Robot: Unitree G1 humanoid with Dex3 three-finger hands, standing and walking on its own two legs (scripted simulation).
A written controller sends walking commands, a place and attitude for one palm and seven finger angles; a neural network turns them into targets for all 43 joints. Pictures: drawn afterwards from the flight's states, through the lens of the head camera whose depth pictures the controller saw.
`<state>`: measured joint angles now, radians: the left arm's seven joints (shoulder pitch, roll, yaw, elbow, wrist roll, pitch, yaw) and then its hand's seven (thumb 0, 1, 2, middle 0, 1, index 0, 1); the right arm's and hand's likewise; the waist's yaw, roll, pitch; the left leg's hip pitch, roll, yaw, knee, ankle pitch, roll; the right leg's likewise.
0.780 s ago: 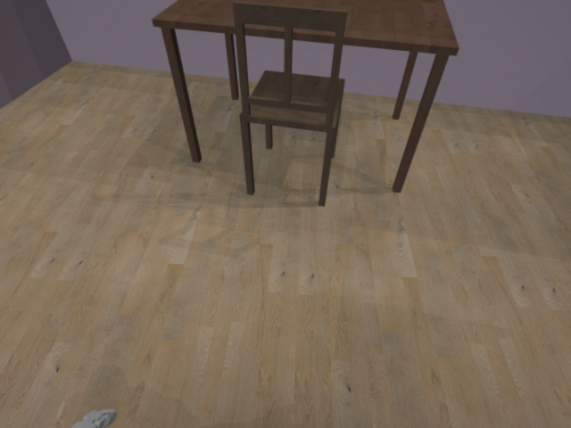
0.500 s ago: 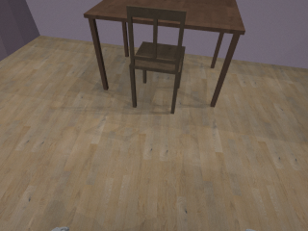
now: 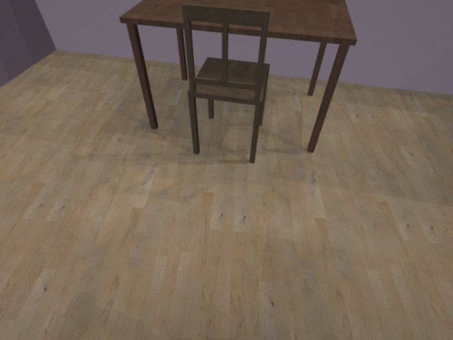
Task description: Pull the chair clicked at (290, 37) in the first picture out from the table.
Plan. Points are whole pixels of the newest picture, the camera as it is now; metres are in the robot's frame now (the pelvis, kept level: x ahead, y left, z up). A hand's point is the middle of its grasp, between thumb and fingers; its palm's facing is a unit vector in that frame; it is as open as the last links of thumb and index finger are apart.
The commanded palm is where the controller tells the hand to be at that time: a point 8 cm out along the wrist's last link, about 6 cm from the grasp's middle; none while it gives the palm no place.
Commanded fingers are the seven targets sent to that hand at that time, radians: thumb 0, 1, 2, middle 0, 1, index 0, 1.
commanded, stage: stand and wait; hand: left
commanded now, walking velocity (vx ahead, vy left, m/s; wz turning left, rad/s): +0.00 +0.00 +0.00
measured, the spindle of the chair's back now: (224, 54) +1.32 +0.08 -0.09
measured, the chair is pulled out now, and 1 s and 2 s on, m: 0.00 0.00 0.00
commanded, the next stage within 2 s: look at it before walking up in 0.04 s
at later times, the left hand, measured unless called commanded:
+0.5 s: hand out of the picture +0.07 +0.25 -0.16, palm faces -0.02 -0.95 -0.32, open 7.4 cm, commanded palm none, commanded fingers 0.00 0.90 0.90 -0.20 -0.30 -0.20 -0.30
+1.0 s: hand out of the picture +0.06 +0.21 -0.18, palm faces -0.06 -0.97 -0.25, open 7.4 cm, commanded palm none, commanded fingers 0.00 0.90 0.90 -0.20 -0.30 -0.20 -0.30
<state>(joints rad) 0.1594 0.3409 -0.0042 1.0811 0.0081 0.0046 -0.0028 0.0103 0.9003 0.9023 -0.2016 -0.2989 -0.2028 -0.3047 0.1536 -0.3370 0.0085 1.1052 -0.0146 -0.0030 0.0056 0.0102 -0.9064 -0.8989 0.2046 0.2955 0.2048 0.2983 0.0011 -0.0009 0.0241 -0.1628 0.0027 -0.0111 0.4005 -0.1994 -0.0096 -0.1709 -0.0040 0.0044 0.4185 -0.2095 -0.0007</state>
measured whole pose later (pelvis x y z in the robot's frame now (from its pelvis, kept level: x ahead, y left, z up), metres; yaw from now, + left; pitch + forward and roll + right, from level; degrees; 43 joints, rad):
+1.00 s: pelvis +0.04 +0.00 -0.01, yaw -5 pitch +0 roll +1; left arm 0.29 0.27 0.02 1.06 0.02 0.03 -0.03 0.01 0.90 0.90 -0.20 -0.30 -0.20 -0.30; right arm 0.22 -0.26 0.00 1.08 -0.03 0.00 0.01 0.01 -0.91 -0.90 0.20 0.30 0.20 0.30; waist 0.02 -0.01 -0.02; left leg -0.16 0.03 0.07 0.49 -0.32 -0.01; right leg -0.24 0.02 0.05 0.60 -0.39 -0.03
